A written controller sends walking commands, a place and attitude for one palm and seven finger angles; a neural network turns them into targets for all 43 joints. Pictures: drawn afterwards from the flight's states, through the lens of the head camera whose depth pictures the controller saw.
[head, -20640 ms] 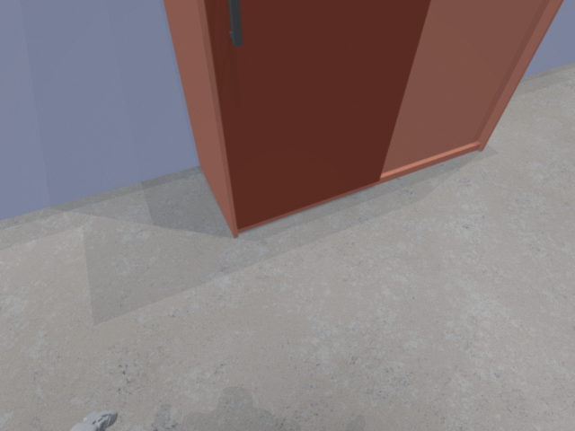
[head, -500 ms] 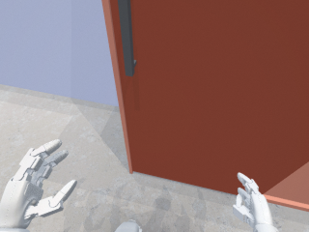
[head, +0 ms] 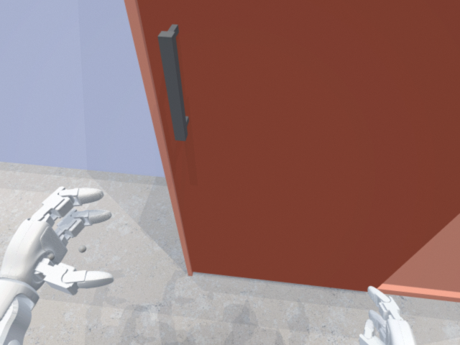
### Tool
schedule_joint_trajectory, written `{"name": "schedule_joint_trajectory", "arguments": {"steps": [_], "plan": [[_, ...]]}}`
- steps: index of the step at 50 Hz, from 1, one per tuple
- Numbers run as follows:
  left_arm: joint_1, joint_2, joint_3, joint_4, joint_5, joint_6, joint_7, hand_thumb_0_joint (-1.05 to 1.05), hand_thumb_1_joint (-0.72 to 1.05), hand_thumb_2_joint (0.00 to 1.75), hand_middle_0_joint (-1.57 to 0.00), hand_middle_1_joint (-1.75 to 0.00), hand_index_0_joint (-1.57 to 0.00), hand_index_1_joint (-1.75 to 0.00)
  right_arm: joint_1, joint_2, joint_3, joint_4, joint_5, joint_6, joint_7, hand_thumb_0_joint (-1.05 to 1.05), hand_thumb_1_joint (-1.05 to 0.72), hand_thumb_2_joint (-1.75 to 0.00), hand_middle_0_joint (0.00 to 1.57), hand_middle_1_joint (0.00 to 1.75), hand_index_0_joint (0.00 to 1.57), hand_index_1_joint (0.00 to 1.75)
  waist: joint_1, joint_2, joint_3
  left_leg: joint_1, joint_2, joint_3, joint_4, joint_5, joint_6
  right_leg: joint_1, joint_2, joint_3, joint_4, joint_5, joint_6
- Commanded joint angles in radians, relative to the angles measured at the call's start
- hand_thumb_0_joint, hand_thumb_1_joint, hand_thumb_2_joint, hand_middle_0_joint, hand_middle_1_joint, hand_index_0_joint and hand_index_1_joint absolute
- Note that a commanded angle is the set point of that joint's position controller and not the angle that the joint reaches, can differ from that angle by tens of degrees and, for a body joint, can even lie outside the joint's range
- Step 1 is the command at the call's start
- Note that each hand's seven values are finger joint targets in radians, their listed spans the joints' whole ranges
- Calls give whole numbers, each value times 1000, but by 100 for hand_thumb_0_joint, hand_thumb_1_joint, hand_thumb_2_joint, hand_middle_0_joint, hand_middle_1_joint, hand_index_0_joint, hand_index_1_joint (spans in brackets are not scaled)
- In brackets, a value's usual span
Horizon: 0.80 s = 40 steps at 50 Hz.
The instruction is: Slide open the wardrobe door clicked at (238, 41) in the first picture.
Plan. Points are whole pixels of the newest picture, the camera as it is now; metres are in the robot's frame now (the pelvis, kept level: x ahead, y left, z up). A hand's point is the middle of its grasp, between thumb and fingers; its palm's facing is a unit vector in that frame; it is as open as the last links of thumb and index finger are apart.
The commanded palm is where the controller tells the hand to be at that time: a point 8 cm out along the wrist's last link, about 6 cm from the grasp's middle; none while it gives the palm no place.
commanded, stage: raise the hand with hooked fingers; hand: left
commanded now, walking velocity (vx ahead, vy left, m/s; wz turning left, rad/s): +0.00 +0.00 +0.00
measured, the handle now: (177, 87) +0.50 +0.15 +0.20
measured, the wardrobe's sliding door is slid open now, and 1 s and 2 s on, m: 0.00 0.00 0.00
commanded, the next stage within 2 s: move the hooked fingers beside the handle in 1.00 s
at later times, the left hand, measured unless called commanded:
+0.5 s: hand out of the picture +0.23 +0.30 +0.24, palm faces +0.08 -0.99 -0.13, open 13.9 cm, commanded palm +0.20 +0.34 +0.23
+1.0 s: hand (31, 179) +0.25 +0.27 +0.22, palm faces +0.08 -0.99 -0.10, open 14.0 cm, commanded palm +0.21 +0.31 +0.23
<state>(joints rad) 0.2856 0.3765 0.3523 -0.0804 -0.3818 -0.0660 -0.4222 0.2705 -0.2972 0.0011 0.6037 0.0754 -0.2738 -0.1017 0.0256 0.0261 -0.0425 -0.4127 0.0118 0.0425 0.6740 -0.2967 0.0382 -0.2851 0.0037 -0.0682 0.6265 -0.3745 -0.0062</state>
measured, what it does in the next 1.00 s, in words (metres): stands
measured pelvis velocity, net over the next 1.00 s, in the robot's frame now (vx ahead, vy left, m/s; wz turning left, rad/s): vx -0.02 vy -0.02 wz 0.03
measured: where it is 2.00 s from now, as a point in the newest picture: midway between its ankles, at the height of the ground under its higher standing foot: outside the picture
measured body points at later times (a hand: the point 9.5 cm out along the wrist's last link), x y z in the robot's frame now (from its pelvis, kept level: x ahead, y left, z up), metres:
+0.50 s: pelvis -0.03 +0.01 +0.01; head -0.06 +0.01 +0.46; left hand +0.22 +0.36 +0.25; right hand +0.18 -0.18 -0.04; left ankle +0.03 +0.09 -0.72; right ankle -0.03 -0.11 -0.72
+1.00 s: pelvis -0.02 -0.02 +0.01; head -0.04 -0.04 +0.46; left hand +0.24 +0.33 +0.23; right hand +0.18 -0.24 -0.05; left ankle +0.03 +0.09 -0.72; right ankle -0.03 -0.11 -0.72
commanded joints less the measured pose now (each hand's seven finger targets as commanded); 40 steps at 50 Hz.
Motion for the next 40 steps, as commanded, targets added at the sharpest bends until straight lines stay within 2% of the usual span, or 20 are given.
{"name": "schedule_joint_trajectory", "arguments": {"steps": [1,2,3,4,8,11,13,16,18,21,23,24,25,28,31,33,34,36,38,40], "plan": [[-261,272,186,-381,-29,-105,67,0,-41,34,-29,-114,-29,-114,-119,-77,-2,-174,-9,-87,-10,0,-90,-90,20,30,20,30,24,140,-195,298,16,-106,-164,221,-11,-25,23,-19,-110,210,-19],[-265,263,186,-361,-35,-99,73,0,-43,33,-29,-115,-29,-115,-122,-77,2,-166,-9,-89,-8,0,-90,-90,20,30,20,30,24,167,-184,311,17,-109,-173,218,-16,-27,24,-21,-118,212,-20],[-269,272,198,-312,-37,-80,72,0,-45,32,-30,-117,-30,-117,-121,-82,7,-157,-12,-85,-5,0,-90,-90,20,30,20,30,31,126,-154,291,20,-116,-186,210,-19,-13,28,-24,-133,215,-23],[-289,251,179,-271,-39,-54,62,0,-48,31,-30,-118,-30,-118,-128,-85,7,-153,-5,-79,-5,0,-90,-90,20,30,20,30,22,133,-131,299,21,-117,-194,211,-22,-22,28,-26,-135,224,-21],[-346,259,150,-90,-17,113,14,0,-50,30,-30,-120,-30,-120,-137,-97,18,-153,10,-45,-10,0,-90,-90,20,30,20,30,30,115,-17,253,21,-137,-256,88,-30,-33,24,-18,-181,171,-21],[-485,280,112,-99,4,210,-14,0,-50,30,-30,-120,-30,-120,-159,-99,28,-177,20,-18,-14,0,-90,-90,20,30,20,30,14,60,-46,270,19,-155,-280,21,-23,-33,21,-17,-192,142,-13],[-570,314,125,-162,1,213,-19,0,-50,30,-30,-120,-30,-120,-180,-87,40,-190,18,-16,-14,0,-90,-90,20,30,20,30,17,46,-87,310,12,-156,-277,42,-17,-8,23,-10,-208,150,-19],[-694,397,191,-283,1,163,-11,0,-50,30,-30,-120,-30,-120,-199,-74,51,-200,9,-22,-17,0,-90,-90,20,30,20,30,23,112,-196,404,12,-174,-290,44,-23,8,25,-7,-209,144,-23],[-705,451,248,-280,-3,132,-6,0,-50,30,-30,-120,-30,-120,-202,-73,60,-183,2,-26,-16,0,-90,-90,20,30,20,30,35,120,-200,417,12,-172,-298,59,-27,26,31,-5,-225,151,-28],[-731,438,252,-115,2,164,-13,0,-50,30,-30,-120,-30,-120,-198,-75,61,-154,9,-16,-21,0,-90,-90,20,30,20,30,27,145,-108,376,15,-180,-334,-17,-30,5,25,-8,-241,121,-28],[-717,446,251,28,8,230,-29,0,-50,30,-30,-120,-30,-120,-192,-87,57,-140,17,-5,-19,0,-90,-90,20,30,20,30,34,103,-48,323,7,-169,-344,-56,-25,7,22,-6,-264,105,-28],[-753,428,212,66,15,266,-40,0,-50,30,-30,-120,-30,-120,-194,-94,59,-137,26,3,-17,0,-90,-90,20,30,20,30,18,92,-22,308,7,-161,-347,-71,-23,-6,15,-6,-267,94,-25],[-777,435,199,92,24,297,-48,0,-50,30,-30,-120,-30,-120,-196,-97,56,-145,29,5,-17,0,-90,-90,20,30,20,30,21,104,-18,300,2,-162,-347,-86,-23,-13,12,-3,-264,88,-24],[-737,342,97,129,28,346,-85,0,-50,30,-30,-120,-30,-120,-202,-97,52,-173,40,8,-1,0,-90,-90,20,30,20,30,15,48,-32,300,-3,-156,-327,-70,-16,-10,9,6,-262,104,-26],[-753,387,128,-1,18,316,-102,0,-50,30,-30,-120,-30,-120,-216,-99,49,-200,38,10,7,0,-90,-90,20,30,20,30,17,29,-122,334,-12,-139,-292,-21,-8,5,11,12,-252,102,-23],[-755,472,214,-113,2,254,-86,0,-50,30,-30,-120,-30,-120,-236,-88,54,-208,28,1,10,0,-90,-90,20,30,20,30,34,30,-162,352,-14,-126,-270,33,-7,36,13,28,-264,107,-26],[-775,510,264,-168,-6,223,-72,0,-50,30,-30,-120,-30,-120,-235,-93,51,-208,20,-4,10,0,-90,-90,20,30,20,30,41,71,-203,364,-16,-125,-272,62,-7,61,12,28,-265,117,-29],[-741,526,322,-158,-14,180,-45,0,-50,30,-30,-120,-30,-120,-223,-85,49,-200,14,-10,7,0,-90,-90,20,30,20,30,45,76,-191,369,-13,-118,-277,78,-8,63,18,17,-269,118,-28],[-734,556,360,-159,-9,163,-15,0,-50,30,-30,-120,-30,-120,-217,-86,46,-180,9,-12,7,0,-90,-90,20,30,20,30,55,124,-158,358,-9,-109,-280,87,-10,68,15,21,-283,122,-30],[-740,483,305,-88,1,189,-2,0,-50,30,-30,-120,-30,-120,-208,-83,44,-170,16,-12,5,0,-90,-90,20,30,20,30,38,182,-88,344,-9,-102,-290,69,-12,35,12,20,-285,123,-29]]}}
